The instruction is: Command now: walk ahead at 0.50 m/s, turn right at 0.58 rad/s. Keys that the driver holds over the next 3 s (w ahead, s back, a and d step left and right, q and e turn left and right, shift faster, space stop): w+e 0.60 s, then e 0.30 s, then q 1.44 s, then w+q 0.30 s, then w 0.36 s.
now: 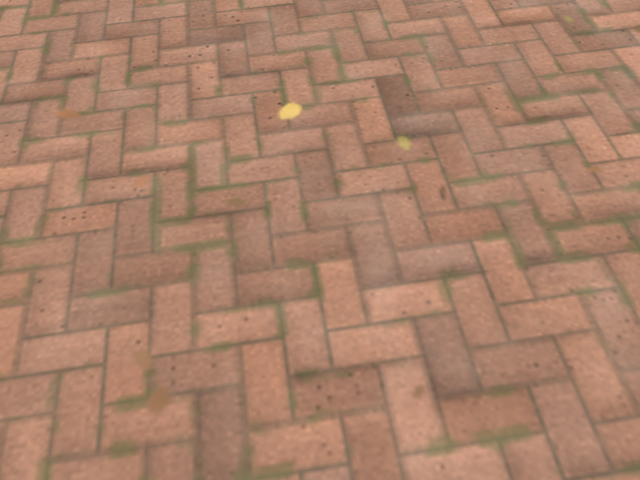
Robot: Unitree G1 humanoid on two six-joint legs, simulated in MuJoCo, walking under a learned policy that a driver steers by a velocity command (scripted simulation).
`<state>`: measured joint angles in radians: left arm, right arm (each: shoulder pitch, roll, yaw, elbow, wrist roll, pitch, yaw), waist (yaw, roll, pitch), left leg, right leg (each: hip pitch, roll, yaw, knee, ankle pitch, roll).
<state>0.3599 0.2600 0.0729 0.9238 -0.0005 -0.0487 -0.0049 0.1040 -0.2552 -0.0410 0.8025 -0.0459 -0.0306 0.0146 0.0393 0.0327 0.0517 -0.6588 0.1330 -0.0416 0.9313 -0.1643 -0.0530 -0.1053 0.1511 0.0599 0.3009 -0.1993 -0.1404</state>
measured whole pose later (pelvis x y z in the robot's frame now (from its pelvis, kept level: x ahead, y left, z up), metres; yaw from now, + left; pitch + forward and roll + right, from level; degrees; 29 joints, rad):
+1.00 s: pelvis +0.43 -0.08 -0.01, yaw -34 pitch +1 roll +1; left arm 0.22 0.25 0.05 0.77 0.01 -0.01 0.00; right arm 0.18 -0.27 -0.04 0.76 -0.03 0.02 -0.01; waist 0.00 0.04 0.10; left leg -0.59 0.09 -0.02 1.11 -0.35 -0.04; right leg -0.31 0.13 0.02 0.41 -0.11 -0.12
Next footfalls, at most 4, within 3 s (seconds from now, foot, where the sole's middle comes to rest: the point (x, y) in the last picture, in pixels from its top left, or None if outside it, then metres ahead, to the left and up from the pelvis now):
0.24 left None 0.33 0.13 -0.78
0.76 right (442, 467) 0.49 -0.17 -0.78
1.34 left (355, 448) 0.53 0.01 -0.78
1.82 right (458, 460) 0.51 -0.20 -0.78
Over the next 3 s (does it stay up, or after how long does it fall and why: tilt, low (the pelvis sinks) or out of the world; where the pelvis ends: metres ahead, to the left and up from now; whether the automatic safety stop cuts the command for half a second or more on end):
stays up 0.65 -0.05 0.00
